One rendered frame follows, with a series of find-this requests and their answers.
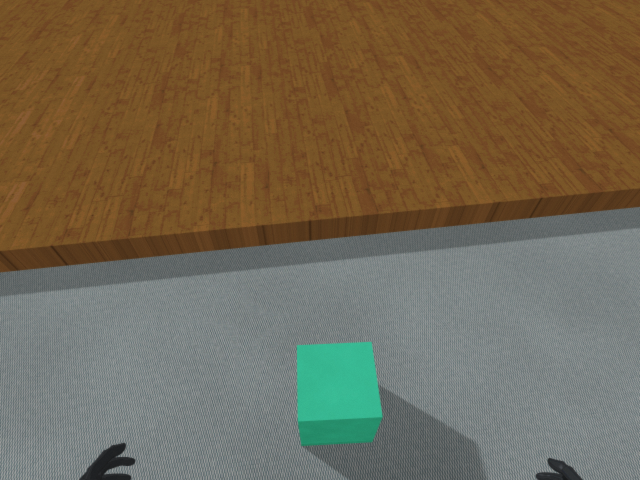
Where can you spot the right robot hand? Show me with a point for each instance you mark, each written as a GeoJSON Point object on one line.
{"type": "Point", "coordinates": [566, 472]}

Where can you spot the carton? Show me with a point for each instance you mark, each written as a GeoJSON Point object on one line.
{"type": "Point", "coordinates": [337, 392]}

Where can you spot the left robot hand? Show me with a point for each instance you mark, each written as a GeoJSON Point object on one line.
{"type": "Point", "coordinates": [107, 460]}

